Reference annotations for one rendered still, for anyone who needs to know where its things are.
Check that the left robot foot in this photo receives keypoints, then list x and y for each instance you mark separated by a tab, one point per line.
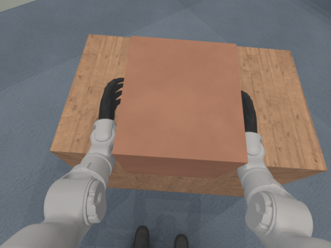
142	237

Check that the robot right hand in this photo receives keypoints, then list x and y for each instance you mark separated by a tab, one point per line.
250	118

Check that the robot foot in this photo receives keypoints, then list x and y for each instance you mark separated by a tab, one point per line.
142	237
181	241

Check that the robot left forearm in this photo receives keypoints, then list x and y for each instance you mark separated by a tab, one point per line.
99	161

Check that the carton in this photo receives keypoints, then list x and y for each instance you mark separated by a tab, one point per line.
181	111

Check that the right robot foot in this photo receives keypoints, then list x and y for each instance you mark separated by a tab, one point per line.
181	241

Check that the robot left upper arm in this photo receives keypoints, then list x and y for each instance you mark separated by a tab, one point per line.
72	207

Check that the pedestal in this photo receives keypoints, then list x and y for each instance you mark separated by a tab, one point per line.
268	76

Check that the robot left hand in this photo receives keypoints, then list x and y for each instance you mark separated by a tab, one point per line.
108	102

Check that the robot right upper arm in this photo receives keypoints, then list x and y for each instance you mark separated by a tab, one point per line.
281	222

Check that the robot right forearm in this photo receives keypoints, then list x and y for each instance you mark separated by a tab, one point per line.
255	176

